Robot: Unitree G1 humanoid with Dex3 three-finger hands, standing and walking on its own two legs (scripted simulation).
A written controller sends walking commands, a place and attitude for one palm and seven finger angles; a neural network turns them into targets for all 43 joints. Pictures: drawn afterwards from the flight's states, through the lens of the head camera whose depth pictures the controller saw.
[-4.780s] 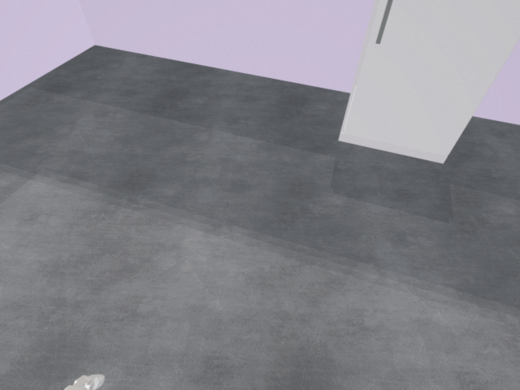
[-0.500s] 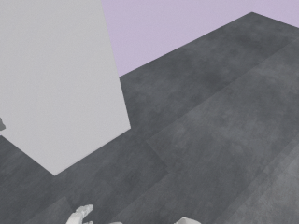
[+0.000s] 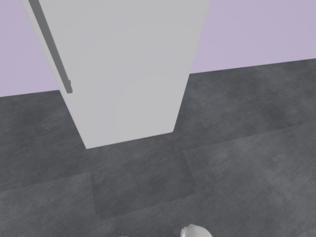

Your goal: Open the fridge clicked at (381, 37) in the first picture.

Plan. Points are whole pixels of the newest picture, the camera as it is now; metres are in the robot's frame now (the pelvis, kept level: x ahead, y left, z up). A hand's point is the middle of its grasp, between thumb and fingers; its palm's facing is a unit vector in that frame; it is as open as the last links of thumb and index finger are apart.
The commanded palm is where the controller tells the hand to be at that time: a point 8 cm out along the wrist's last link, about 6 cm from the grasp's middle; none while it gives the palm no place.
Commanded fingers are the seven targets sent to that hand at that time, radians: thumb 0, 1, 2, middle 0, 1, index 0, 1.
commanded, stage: turn to face it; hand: left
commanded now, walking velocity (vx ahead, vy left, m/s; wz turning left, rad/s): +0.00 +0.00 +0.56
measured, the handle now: (53, 45) +0.64 +0.39 +0.08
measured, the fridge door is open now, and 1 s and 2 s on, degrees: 0 0 0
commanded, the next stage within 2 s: take the last steps up to it in 0.48 s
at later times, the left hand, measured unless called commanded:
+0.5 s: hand out of the picture +0.04 +0.14 -0.14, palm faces +0.26 -0.92 -0.28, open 7.3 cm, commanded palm none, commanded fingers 0.00 0.90 0.90 -0.20 -0.30 -0.20 -0.30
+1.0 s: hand out of the picture -0.16 +0.15 -0.18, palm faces +0.43 -0.89 -0.18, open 7.4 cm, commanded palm none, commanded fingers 0.00 0.90 0.90 -0.20 -0.30 -0.20 -0.30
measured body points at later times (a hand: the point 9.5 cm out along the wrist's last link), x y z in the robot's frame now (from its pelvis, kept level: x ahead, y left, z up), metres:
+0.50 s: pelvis -0.02 -0.07 +0.00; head +0.01 -0.10 +0.45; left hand +0.02 +0.19 -0.12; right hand +0.10 -0.31 -0.16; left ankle -0.04 +0.07 -0.67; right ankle +0.01 -0.16 -0.73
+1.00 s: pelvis -0.02 +0.00 +0.01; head -0.03 +0.02 +0.46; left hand -0.18 +0.20 -0.16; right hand +0.13 -0.20 -0.13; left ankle -0.10 +0.06 -0.73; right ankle +0.01 -0.14 -0.69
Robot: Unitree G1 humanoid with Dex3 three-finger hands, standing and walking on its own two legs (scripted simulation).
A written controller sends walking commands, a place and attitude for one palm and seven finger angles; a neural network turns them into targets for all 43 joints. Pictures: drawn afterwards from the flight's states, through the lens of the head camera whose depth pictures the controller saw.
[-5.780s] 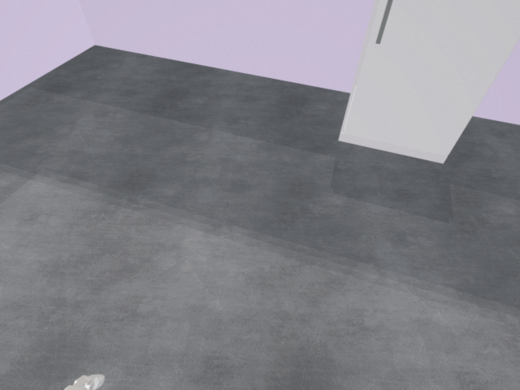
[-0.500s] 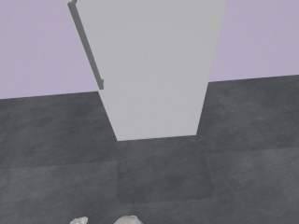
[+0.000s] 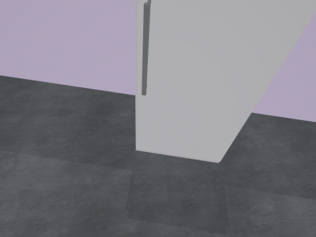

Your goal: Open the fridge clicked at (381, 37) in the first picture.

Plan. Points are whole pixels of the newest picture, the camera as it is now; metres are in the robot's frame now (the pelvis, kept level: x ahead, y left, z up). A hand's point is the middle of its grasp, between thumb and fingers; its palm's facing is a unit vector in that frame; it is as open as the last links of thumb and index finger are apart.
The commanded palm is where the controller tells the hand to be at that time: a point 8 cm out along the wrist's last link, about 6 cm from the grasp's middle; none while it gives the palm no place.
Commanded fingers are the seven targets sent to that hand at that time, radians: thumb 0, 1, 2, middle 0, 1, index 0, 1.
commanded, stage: take the last steps up to it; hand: left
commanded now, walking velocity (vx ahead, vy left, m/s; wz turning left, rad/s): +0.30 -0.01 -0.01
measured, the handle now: (146, 54) +0.76 +0.13 +0.07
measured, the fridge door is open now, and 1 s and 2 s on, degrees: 0 0 0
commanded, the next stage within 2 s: come to a stop and stand still in 0.70 s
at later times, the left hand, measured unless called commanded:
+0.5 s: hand (122, 185) +0.31 +0.15 -0.18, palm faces -0.03 -0.98 -0.18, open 7.3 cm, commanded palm none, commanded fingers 0.00 0.90 0.90 -0.20 -0.30 -0.20 -0.30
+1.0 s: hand (113, 186) +0.31 +0.18 -0.19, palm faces +0.05 -0.99 -0.16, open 7.3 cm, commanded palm none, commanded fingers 0.00 0.90 0.90 -0.20 -0.30 -0.20 -0.30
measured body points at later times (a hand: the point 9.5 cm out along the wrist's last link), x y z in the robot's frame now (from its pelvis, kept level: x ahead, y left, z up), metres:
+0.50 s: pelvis +0.18 -0.02 -0.02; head +0.21 -0.03 +0.42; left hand +0.31 +0.20 -0.16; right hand +0.04 -0.22 -0.17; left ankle +0.00 +0.08 -0.66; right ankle +0.25 -0.10 -0.74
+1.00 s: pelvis +0.33 +0.01 +0.00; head +0.36 +0.03 +0.44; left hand +0.31 +0.23 -0.17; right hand +0.43 -0.21 -0.14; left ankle +0.38 +0.11 -0.74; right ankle +0.27 -0.12 -0.70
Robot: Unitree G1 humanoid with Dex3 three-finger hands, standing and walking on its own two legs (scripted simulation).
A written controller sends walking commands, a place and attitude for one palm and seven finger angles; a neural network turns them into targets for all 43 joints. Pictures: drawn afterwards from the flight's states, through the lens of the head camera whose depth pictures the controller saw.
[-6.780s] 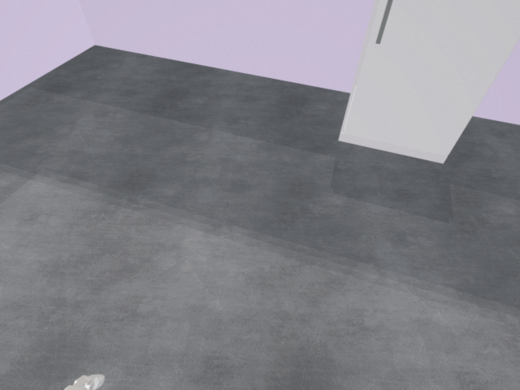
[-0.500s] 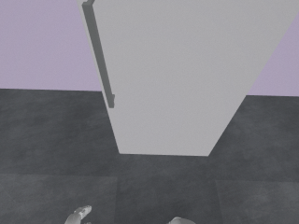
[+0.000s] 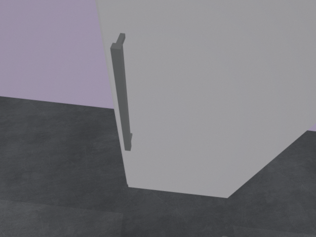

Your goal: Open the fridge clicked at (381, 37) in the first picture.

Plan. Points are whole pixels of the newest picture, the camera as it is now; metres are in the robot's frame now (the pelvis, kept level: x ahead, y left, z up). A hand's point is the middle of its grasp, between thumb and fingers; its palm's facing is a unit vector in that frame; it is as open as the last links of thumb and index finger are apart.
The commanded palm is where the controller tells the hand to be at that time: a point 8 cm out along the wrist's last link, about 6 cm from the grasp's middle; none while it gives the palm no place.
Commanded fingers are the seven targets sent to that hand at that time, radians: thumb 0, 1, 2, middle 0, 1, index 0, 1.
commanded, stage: come to a stop and stand still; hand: left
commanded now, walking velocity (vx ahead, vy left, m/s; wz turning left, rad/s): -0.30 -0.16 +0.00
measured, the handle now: (125, 106) +0.42 +0.14 +0.08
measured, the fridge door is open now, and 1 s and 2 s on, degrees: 0 0 0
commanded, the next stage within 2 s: look again from close up in 1.30 s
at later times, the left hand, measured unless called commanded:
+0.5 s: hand out of the picture -0.01 +0.10 -0.14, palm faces +0.05 -0.96 -0.28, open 7.3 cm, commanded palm none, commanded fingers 0.00 0.90 0.90 -0.20 -0.30 -0.20 -0.30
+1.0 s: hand out of the picture -0.07 +0.16 -0.18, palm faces +0.09 -0.98 -0.20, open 7.3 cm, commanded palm none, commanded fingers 0.00 0.90 0.90 -0.20 -0.30 -0.20 -0.30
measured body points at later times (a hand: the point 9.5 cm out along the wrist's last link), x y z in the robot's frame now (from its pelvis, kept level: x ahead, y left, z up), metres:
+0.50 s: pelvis -0.04 -0.09 +0.01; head -0.04 -0.14 +0.46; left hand -0.01 +0.15 -0.12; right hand -0.02 -0.33 -0.17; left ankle -0.05 +0.07 -0.67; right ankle -0.02 -0.19 -0.74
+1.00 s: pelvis -0.06 -0.03 +0.00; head -0.05 -0.02 +0.45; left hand -0.08 +0.21 -0.16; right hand +0.00 -0.26 -0.15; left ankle -0.09 +0.08 -0.74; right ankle -0.05 -0.16 -0.73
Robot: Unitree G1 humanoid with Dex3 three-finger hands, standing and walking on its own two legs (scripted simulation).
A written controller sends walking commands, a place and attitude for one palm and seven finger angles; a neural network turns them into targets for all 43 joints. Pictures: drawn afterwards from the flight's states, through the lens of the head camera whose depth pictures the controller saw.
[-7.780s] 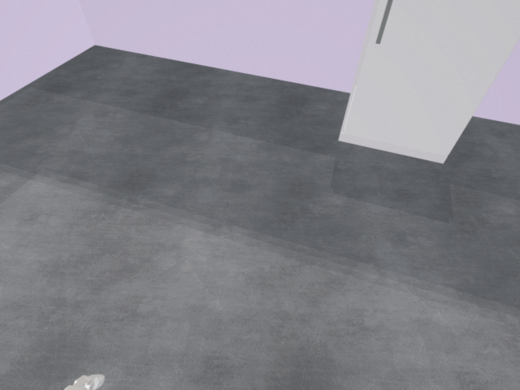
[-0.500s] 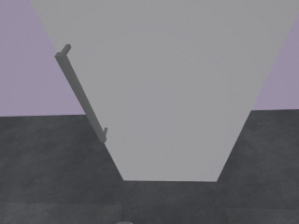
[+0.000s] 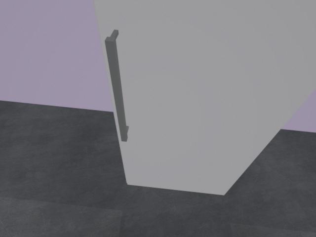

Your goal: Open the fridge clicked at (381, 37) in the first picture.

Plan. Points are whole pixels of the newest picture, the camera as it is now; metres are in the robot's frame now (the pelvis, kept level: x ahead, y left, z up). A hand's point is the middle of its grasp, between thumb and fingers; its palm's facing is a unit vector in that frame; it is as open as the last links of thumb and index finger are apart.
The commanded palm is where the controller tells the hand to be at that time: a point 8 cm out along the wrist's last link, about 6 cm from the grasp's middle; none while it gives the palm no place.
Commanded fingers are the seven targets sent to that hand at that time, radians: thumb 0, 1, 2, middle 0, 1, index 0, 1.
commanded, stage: come to a stop and stand still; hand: left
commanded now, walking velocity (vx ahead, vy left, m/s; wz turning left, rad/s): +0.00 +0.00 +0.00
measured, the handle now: (120, 97) +0.48 +0.17 +0.08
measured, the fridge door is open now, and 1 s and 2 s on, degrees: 0 0 0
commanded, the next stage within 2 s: look again from close up in 0.30 s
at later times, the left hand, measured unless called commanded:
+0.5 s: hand out of the picture +0.04 +0.20 -0.17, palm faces +0.01 -0.97 -0.25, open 7.3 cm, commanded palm none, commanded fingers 0.00 0.90 0.90 -0.20 -0.30 -0.20 -0.30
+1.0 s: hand out of the picture -0.01 +0.24 -0.16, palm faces +0.00 -0.96 -0.29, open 7.3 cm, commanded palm none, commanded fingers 0.00 0.90 0.90 -0.20 -0.30 -0.20 -0.30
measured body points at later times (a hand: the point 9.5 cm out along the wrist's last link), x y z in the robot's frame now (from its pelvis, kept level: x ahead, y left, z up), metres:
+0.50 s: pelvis +0.00 +0.01 -0.01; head +0.00 +0.01 +0.44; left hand +0.04 +0.26 -0.15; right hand +0.00 -0.23 -0.16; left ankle -0.04 +0.11 -0.74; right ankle +0.01 -0.12 -0.74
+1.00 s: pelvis -0.05 +0.02 +0.00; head -0.06 +0.02 +0.45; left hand -0.01 +0.29 -0.14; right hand +0.01 -0.26 -0.14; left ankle -0.04 +0.11 -0.74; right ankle +0.01 -0.12 -0.74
